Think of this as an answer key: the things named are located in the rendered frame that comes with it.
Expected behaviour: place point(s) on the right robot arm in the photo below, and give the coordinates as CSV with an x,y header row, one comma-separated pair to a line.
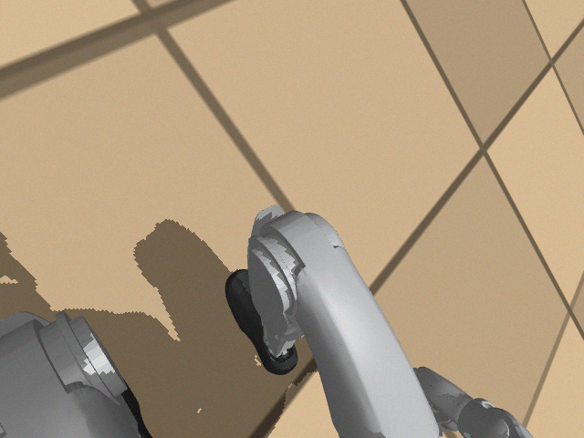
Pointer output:
x,y
480,419

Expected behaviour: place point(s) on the right robot foot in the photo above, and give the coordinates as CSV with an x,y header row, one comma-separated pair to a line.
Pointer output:
x,y
238,295

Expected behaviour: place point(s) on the left robot foot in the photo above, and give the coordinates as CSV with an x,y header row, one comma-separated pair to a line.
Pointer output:
x,y
134,406

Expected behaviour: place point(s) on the right robot hand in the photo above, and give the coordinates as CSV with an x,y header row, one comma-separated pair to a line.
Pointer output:
x,y
447,399

